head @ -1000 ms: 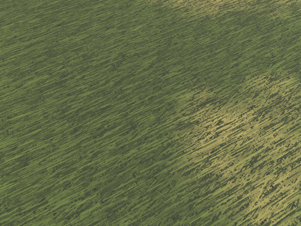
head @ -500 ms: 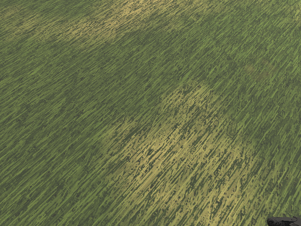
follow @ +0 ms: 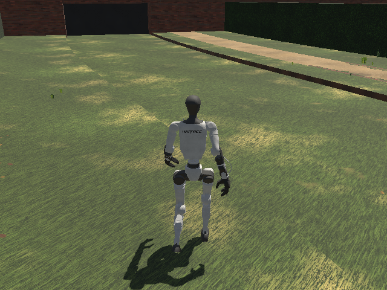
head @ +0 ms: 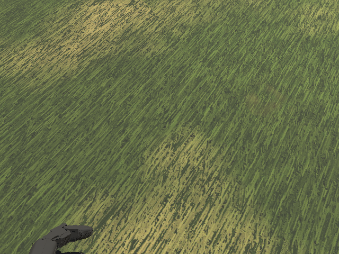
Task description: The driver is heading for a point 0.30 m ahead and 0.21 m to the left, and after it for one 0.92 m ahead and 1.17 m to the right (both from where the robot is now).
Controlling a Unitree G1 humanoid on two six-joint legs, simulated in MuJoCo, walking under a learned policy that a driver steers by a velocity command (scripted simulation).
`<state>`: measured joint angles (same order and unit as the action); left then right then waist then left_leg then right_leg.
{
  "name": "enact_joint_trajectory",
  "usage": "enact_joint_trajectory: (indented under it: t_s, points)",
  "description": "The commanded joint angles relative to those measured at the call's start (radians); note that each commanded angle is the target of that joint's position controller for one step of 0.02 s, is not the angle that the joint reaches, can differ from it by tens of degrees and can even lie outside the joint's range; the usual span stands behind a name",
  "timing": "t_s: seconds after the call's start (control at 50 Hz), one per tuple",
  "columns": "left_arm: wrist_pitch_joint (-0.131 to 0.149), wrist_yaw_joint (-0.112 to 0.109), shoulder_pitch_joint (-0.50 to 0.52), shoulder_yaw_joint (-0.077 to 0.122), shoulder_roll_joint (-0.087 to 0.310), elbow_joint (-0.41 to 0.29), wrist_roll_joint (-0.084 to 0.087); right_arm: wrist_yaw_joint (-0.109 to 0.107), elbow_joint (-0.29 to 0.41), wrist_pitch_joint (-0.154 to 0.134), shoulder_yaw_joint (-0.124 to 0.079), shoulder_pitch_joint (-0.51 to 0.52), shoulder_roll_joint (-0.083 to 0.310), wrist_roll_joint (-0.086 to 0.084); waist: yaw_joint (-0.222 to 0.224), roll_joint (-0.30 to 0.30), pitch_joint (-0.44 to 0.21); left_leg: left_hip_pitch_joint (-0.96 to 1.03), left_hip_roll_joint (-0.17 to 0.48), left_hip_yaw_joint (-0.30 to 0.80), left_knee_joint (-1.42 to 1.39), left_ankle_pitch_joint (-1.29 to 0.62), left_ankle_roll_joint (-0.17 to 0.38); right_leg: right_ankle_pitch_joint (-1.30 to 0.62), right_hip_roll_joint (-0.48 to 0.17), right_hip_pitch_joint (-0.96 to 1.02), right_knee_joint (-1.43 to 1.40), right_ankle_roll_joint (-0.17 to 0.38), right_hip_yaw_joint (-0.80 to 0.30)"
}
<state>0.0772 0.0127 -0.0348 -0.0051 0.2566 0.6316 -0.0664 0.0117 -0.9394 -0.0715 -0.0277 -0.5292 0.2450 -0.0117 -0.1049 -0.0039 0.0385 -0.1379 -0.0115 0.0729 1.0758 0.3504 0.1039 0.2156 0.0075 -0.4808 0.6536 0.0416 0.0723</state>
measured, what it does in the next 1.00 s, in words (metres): walks ahead, turning right: left foot, then right foot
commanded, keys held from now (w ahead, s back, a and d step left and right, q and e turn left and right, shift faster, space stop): w+q+shift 0.20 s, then w+e+shift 0.80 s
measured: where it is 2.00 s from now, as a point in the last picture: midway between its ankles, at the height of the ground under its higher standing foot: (196, 39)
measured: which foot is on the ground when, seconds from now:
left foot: up 0.00-0.36, down 0.38-0.82, up 0.84-1.00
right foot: down 0.00-0.38, up 0.40-0.80, down 0.82-1.00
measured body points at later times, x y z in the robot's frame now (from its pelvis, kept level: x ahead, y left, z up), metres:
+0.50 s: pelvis +0.46 +0.08 +0.01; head +0.49 +0.09 +0.46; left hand +0.44 +0.33 -0.13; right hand +0.61 -0.17 -0.11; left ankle +0.49 +0.14 -0.72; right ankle +0.34 -0.10 -0.59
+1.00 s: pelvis +0.94 +0.07 +0.00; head +0.95 +0.08 +0.45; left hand +0.98 +0.35 -0.13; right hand +1.10 -0.19 -0.06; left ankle +0.97 +0.25 -0.61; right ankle +0.93 +0.07 -0.72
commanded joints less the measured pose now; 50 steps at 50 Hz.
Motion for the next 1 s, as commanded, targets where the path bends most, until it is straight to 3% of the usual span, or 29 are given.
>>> enact_joint_trajectory:
  t_s: [0.02, 0.06, 0.1, 0.14, 0.16, 0.26, 0.32, 0.36, 0.38, 0.4, 0.42, 0.44, 0.46, 0.5, 0.56, 0.6, 0.66, 0.72, 0.74, 0.78, 0.8, 0.82, 0.84, 0.86, 0.88, 0.9, 0.92, 0.96, 1.0]
  points:
    - [0.003, -0.012, -0.269, 0.070, 0.130, 0.054, 0.007, 0.010, 0.135, -0.004, -0.027, 0.151, 0.117, 0.006, 0.169, -0.044, -0.079, -0.578, 0.093, 0.013, 0.249, -0.105, 0.013, 0.292, -0.354, 0.527, -0.419, 0.111, -0.511]
    - [0.020, -0.015, -0.273, 0.062, 0.099, 0.089, 0.021, 0.027, 0.132, 0.029, -0.023, 0.142, 0.073, 0.031, 0.113, -0.082, -0.018, -0.539, 0.128, 0.007, 0.223, -0.096, -0.004, 0.178, -0.312, 0.394, -0.467, 0.091, -0.336]
    - [0.039, -0.007, -0.285, 0.057, 0.068, 0.127, 0.047, 0.040, 0.165, 0.056, -0.019, 0.218, 0.046, 0.037, 0.090, -0.085, 0.045, -0.601, 0.156, -0.004, 0.205, -0.114, -0.013, 0.067, -0.293, 0.359, -0.515, 0.069, -0.204]
    - [0.050, -0.002, -0.294, 0.051, 0.042, 0.151, 0.053, 0.054, 0.207, 0.064, -0.015, 0.320, 0.044, 0.041, 0.085, -0.064, 0.087, -0.647, 0.153, -0.042, 0.168, -0.212, -0.015, -0.123, -0.237, 0.342, -0.536, 0.031, -0.032]
    - [0.056, -0.001, -0.279, 0.053, 0.059, 0.155, 0.048, 0.062, 0.234, 0.063, -0.006, 0.350, 0.030, 0.038, 0.069, -0.103, 0.091, -0.639, 0.149, -0.062, 0.109, -0.276, -0.013, -0.172, -0.227, 0.318, -0.551, 0.031, 0.026]
    - [0.071, -0.011, -0.382, 0.055, 0.127, 0.226, 0.050, 0.087, 0.295, 0.038, 0.019, 0.532, 0.040, 0.043, 0.086, 0.004, 0.151, -0.393, 0.044, -0.183, -0.321, -0.464, 0.048, -0.618, -0.219, 0.312, -0.659, 0.044, 0.157]
    - [0.038, -0.031, -0.399, 0.071, 0.253, 0.254, 0.047, 0.061, 0.252, 0.034, -0.001, 0.409, 0.126, 0.055, -0.012, -0.078, 0.019, -0.190, -0.081, -0.223, -0.398, -0.277, 0.075, -1.227, -0.262, 0.517, -0.395, 0.080, 0.136]
    - [0.005, -0.036, -0.348, 0.075, 0.279, 0.260, 0.036, 0.021, 0.136, 0.036, -0.045, 0.026, 0.217, 0.070, -0.202, -0.096, -0.173, 0.227, -0.052, -0.136, -0.507, -0.171, 0.110, -1.130, -0.231, 0.420, 0.136, 0.086, 0.092]
    - [0.006, -0.020, -0.400, 0.051, 0.150, 0.241, 0.030, -0.002, 0.116, 0.035, -0.071, -0.029, 0.315, 0.084, -0.136, 0.063, -0.274, 0.455, 0.195, 0.129, -0.471, 0.078, 0.096, -0.247, -0.109, 0.176, 0.561, 0.084, 0.040]
    - [0.019, -0.007, -0.551, 0.026, 0.038, 0.193, 0.099, -0.004, 0.157, 0.019, -0.083, 0.029, 0.374, 0.098, 0.004, 0.267, -0.467, 0.665, 0.473, 0.680, -0.651, 0.222, 0.170, 0.283, 0.030, -0.146, 0.895, 0.067, -0.152]
    - [0.022, -0.020, -0.362, 0.048, 0.150, 0.175, 0.093, -0.004, 0.153, 0.016, -0.085, 0.083, 0.303, 0.072, -0.051, 0.058, -0.341, 0.503, 0.398, 0.616, -0.791, 0.281, 0.112, 0.130, -0.024, -0.227, 0.878, 0.087, -0.189]
    - [0.021, -0.016, -0.323, 0.050, 0.137, 0.167, 0.093, -0.006, 0.137, 0.000, -0.068, 0.154, 0.245, 0.068, 0.007, 0.035, -0.142, 0.313, 0.375, 0.451, -0.815, 0.187, 0.098, 0.042, -0.068, -0.237, 0.808, 0.083, -0.160]
    - [0.012, -0.012, -0.328, 0.045, 0.112, 0.189, 0.084, 0.001, 0.130, -0.013, -0.058, 0.206, 0.191, 0.068, 0.051, -0.020, -0.057, 0.168, 0.340, 0.327, -0.846, 0.057, 0.071, 0.006, -0.112, -0.191, 0.738, 0.079, -0.156]
    - [-0.030, 0.009, -0.383, 0.043, 0.066, 0.226, 0.057, 0.000, 0.108, -0.034, -0.037, 0.218, 0.116, 0.054, 0.114, 0.019, -0.004, -0.005, 0.271, 0.121, -0.894, -0.058, 0.010, -0.022, -0.152, -0.077, 0.678, 0.061, -0.160]
    - [-0.068, 0.032, -0.293, 0.050, 0.033, 0.199, 0.056, 0.006, 0.072, -0.060, -0.031, 0.201, 0.087, 0.023, 0.133, 0.043, 0.055, -0.007, 0.213, -0.094, -0.945, -0.248, -0.068, -0.089, -0.170, -0.173, 0.624, 0.046, -0.126]
    - [-0.069, 0.039, -0.179, 0.041, 0.012, 0.149, 0.063, 0.011, 0.061, -0.071, -0.028, 0.192, 0.077, 0.027, 0.128, 0.073, 0.098, -0.034, 0.167, -0.227, -0.970, -0.437, -0.092, -0.190, -0.156, -0.203, 0.521, 0.043, -0.062]
    - [-0.058, 0.050, -0.082, 0.032, 0.015, 0.117, 0.067, 0.000, 0.048, -0.074, -0.020, 0.157, 0.077, 0.030, 0.115, 0.059, 0.104, 0.045, 0.124, -0.348, -0.966, -0.726, -0.108, -0.312, -0.096, -0.212, 0.339, 0.073, 0.049]
    - [-0.048, 0.063, -0.032, 0.026, 0.037, 0.090, 0.056, -0.033, 0.049, -0.066, -0.023, 0.145, 0.137, 0.023, 0.141, 0.058, 0.089, 0.148, 0.167, -0.395, -0.906, -1.133, -0.117, -0.357, -0.018, -0.093, 0.103, 0.117, 0.144]
    - [-0.049, 0.062, -0.079, 0.032, 0.061, 0.103, 0.058, -0.048, 0.057, -0.056, -0.030, 0.149, 0.171, 0.025, 0.174, 0.084, 0.046, 0.191, 0.189, -0.396, -0.835, -1.297, -0.119, -0.340, 0.018, -0.019, 0.083, 0.127, 0.164]
    - [-0.060, 0.051, -0.339, 0.063, 0.139, 0.170, 0.061, -0.068, 0.091, -0.025, -0.053, 0.222, 0.242, 0.035, 0.321, 0.136, -0.094, 0.205, 0.233, -0.373, -0.537, -1.540, -0.113, -0.221, 0.082, 0.244, 0.103, 0.157, 0.151]
    - [-0.065, 0.038, -0.555, 0.089, 0.185, 0.232, 0.059, -0.069, 0.117, -0.007, -0.062, 0.292, 0.260, 0.042, 0.425, 0.132, -0.172, 0.126, 0.249, -0.339, -0.264, -1.500, -0.095, -0.143, 0.083, 0.445, 0.097, 0.195, 0.093]
    - [-0.066, 0.016, -0.690, 0.121, 0.227, 0.273, 0.070, -0.052, 0.123, 0.008, -0.068, 0.345, 0.251, 0.040, 0.485, 0.043, -0.193, -0.014, 0.173, -0.338, 0.147, -1.074, -0.081, -0.090, 0.057, 0.612, 0.000, 0.251, -0.002]
    - [-0.073, 0.002, -0.568, 0.131, 0.247, 0.281, 0.087, -0.022, 0.160, -0.004, -0.024, 0.394, 0.086, 0.055, 0.361, -0.230, -0.028, -0.354, -0.039, -0.286, 0.525, 0.033, -0.084, -0.174, 0.004, 0.606, 0.005, 0.274, -0.155]
    - [-0.078, 0.004, -0.461, 0.139, 0.324, 0.231, 0.050, -0.017, 0.272, -0.029, -0.001, 0.265, 0.036, 0.039, 0.179, -0.275, -0.170, -0.673, -0.075, -0.093, 0.710, 0.164, -0.124, -0.131, -0.150, 0.797, -0.127, 0.468, -0.658]
    - [-0.078, -0.004, -0.426, 0.141, 0.293, 0.195, 0.040, -0.014, 0.299, -0.061, 0.012, 0.287, 0.071, 0.047, 0.198, -0.151, -0.215, -0.770, -0.032, 0.029, 0.646, 0.113, -0.105, 0.251, -0.260, 0.810, -0.393, 0.489, -0.938]
    - [-0.073, -0.012, -0.403, 0.125, 0.208, 0.197, 0.035, -0.011, 0.285, -0.074, 0.004, 0.330, 0.130, 0.051, 0.167, 0.045, -0.079, -0.755, 0.025, 0.041, 0.524, 0.030, -0.099, 0.348, -0.250, 0.645, -0.475, 0.419, -0.918]
    - [-0.062, -0.012, -0.372, 0.115, 0.181, 0.207, 0.040, -0.013, 0.286, -0.070, 0.002, 0.364, 0.133, 0.062, 0.120, 0.121, -0.005, -0.694, 0.059, 0.035, 0.433, 0.002, -0.109, 0.267, -0.215, 0.485, -0.472, 0.375, -0.829]
    - [-0.025, -0.020, -0.338, 0.102, 0.166, 0.199, 0.054, -0.014, 0.287, -0.023, 0.015, 0.367, 0.113, 0.090, 0.061, 0.143, 0.048, -0.574, 0.111, 0.029, 0.306, -0.001, -0.148, 0.064, -0.123, 0.254, -0.458, 0.344, -0.660]
    - [0.002, -0.018, -0.326, 0.102, 0.181, 0.184, 0.062, -0.006, 0.318, 0.007, 0.026, 0.416, 0.098, 0.091, 0.057, 0.126, 0.064, -0.489, 0.142, -0.019, 0.120, -0.024, -0.179, -0.026, -0.045, 0.110, -0.486, 0.323, -0.533]
Velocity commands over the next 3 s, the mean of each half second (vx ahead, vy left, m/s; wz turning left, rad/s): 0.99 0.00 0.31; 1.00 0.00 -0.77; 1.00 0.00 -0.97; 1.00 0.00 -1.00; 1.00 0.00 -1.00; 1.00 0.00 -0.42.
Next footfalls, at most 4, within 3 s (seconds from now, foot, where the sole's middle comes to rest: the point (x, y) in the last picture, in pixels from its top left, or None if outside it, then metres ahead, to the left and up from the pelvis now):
0.38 left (120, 236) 0.53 0.15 -0.75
0.82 right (137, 140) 0.97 0.07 -0.75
1.24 left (128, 73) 1.43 0.10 -0.75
1.66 right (188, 58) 1.53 -0.25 -0.75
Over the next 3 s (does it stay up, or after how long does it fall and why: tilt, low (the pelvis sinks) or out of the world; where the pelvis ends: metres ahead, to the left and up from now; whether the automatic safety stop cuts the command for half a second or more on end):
stays up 1.66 -1.24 -0.12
